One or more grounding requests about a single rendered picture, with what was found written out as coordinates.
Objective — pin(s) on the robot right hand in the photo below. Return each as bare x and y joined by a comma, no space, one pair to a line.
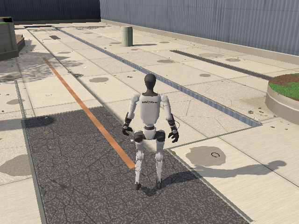
175,135

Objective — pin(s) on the robot right forearm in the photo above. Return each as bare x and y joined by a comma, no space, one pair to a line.
172,125

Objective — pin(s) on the robot right upper arm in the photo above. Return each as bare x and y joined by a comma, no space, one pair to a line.
167,107

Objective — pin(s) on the robot left forearm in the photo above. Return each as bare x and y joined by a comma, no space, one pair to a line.
126,122

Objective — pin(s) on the robot left upper arm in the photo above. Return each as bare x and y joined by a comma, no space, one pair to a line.
132,105

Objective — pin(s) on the robot right foot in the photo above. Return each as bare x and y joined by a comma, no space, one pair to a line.
159,185

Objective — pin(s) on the robot right shin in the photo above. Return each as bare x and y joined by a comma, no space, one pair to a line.
159,166

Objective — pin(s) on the robot left hand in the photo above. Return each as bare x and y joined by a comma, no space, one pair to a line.
128,129

